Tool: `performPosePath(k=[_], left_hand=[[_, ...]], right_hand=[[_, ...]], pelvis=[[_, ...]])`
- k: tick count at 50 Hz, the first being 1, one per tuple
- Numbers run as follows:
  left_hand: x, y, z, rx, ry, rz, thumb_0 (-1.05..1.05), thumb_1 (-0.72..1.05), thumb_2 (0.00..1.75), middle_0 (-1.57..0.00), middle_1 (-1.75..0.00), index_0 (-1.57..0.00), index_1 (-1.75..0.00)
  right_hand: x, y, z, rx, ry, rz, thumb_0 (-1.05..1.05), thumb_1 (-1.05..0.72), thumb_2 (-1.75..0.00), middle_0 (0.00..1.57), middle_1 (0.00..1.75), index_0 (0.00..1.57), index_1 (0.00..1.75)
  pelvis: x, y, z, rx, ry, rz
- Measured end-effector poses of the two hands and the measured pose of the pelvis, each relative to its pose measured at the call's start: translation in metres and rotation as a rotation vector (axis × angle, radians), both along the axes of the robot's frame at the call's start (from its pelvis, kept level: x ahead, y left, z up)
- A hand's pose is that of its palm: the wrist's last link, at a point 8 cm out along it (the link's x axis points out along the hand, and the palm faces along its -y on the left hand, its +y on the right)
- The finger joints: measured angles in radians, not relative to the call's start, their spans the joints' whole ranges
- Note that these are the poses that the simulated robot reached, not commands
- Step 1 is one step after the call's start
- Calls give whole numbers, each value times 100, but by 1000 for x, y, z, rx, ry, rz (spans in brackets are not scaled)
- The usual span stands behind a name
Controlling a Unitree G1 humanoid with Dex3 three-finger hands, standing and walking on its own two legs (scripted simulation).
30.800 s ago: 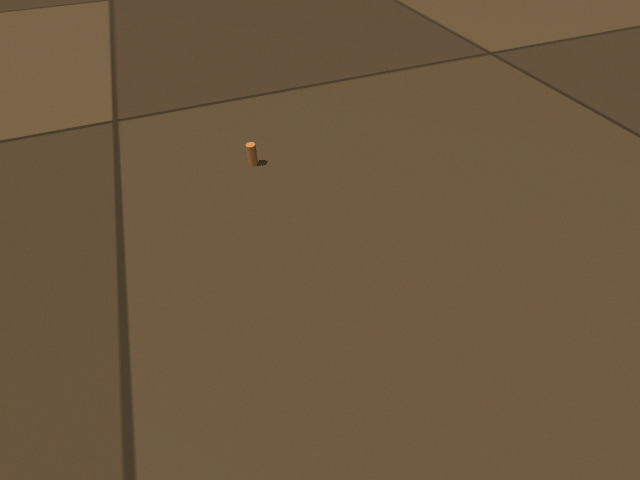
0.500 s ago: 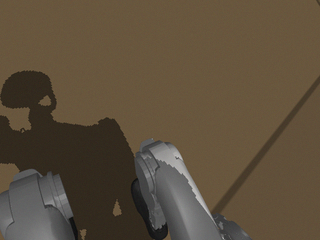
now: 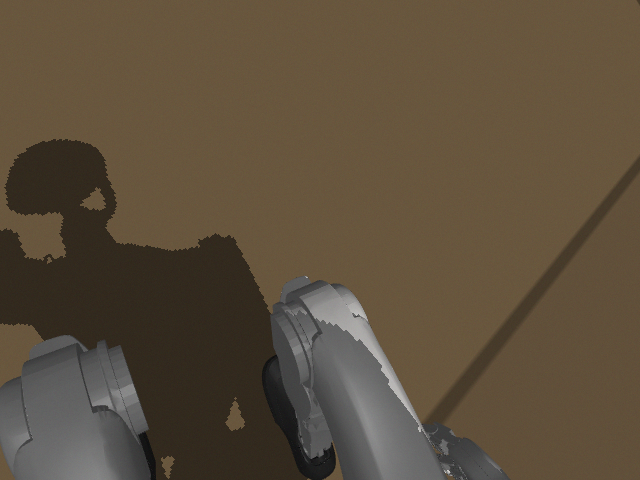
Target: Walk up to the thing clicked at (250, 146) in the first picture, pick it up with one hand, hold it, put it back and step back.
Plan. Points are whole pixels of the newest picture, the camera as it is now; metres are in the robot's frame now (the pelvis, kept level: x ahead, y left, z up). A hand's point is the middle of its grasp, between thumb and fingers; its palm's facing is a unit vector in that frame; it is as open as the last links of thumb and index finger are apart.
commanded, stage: withdraw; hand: left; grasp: from above
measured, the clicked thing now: out of the picture +0.45 +0.35 -0.25
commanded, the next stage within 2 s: home in 0.90 s
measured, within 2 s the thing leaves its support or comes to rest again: neither
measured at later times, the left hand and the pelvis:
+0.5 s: hand out of the picture +0.44 +0.36 -0.04, palm faces -0.45 -0.11 -0.88, open 14.1 cm; pelvis -0.01 +0.00 +0.07, yaw +5 degrees
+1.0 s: hand out of the picture +0.46 +0.35 -0.11, palm faces -0.35 -0.08 -0.93, open 13.6 cm; pelvis -0.02 +0.00 +0.02, yaw +5 degrees
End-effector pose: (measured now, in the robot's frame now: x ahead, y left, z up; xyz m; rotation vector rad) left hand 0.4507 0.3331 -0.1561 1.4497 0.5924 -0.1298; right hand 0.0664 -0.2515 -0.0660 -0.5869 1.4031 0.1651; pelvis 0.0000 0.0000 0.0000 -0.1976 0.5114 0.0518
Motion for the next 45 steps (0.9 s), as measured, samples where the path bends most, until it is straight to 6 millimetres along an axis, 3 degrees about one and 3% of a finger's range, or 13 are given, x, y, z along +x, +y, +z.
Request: performPosePath(k=[4,8,16,20,24,29,34,41,45], left_hand=[[6,1,7,5,-38,-7,0,-45,97,-12,-101,-13,-100],[14,5,28,21,-102,-8,0,-48,97,-11,-101,-11,-100],[15,27,112,97,-161,39,0,-51,97,-10,-99,-10,-99],[6,35,154,102,-91,70,0,-51,97,-10,-98,-9,-98],[-5,31,176,68,11,56,0,-50,98,-10,-98,-9,-98],[-19,17,175,-4,90,-4,0,-49,98,-10,-97,-10,-98],[-24,10,152,-31,83,-73,0,-47,97,-12,-96,-11,-96],[-15,13,110,12,13,-98,0,-46,95,-13,-95,-13,-95],[-2,16,100,32,-49,-59,0,-45,94,-14,-94,-14,-94]], right_hand=[[-2,0,-1,-1,0,-11,0,-90,-90,21,30,20,30],[-2,0,-2,6,-3,-36,0,-91,-90,21,30,20,30],[15,6,-2,62,-49,-126,0,-91,-90,20,30,20,30],[27,9,11,87,-80,-146,0,-91,-90,20,30,20,30],[34,7,31,76,-106,-143,0,-91,-90,21,30,20,30],[31,-4,55,14,-111,-124,0,-90,-90,21,30,20,30],[22,-19,63,-69,-89,-101,0,-90,-90,21,30,20,30],[3,-26,41,-121,-40,-93,0,-90,-90,20,30,20,30],[-10,-18,22,-103,-16,-109,0,-90,-90,20,30,20,30]], pelvis=[[0,0,0,1,0,-1],[1,1,1,1,12,4],[4,2,20,17,60,31],[1,2,43,30,72,47],[-4,1,65,38,70,60],[-10,-1,81,44,68,71],[-14,-3,77,44,64,73],[-19,-3,45,37,49,72],[-20,-3,30,37,42,67]])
